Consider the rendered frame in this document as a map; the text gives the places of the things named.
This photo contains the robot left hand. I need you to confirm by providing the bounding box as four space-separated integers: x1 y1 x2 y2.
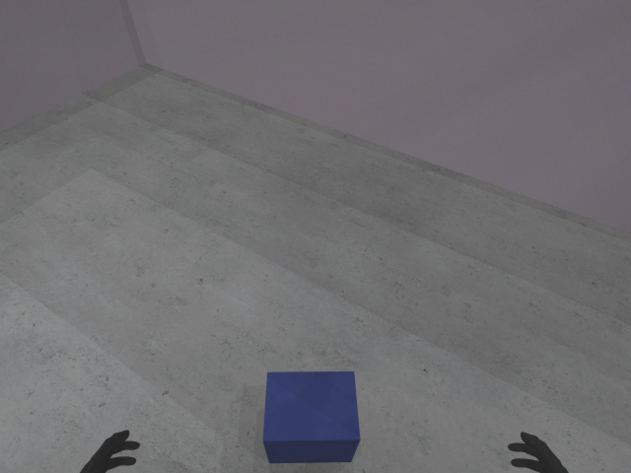
80 430 140 473

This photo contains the carton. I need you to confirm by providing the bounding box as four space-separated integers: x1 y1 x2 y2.
263 372 360 463

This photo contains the robot right hand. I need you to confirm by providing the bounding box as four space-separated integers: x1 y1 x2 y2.
508 432 569 473

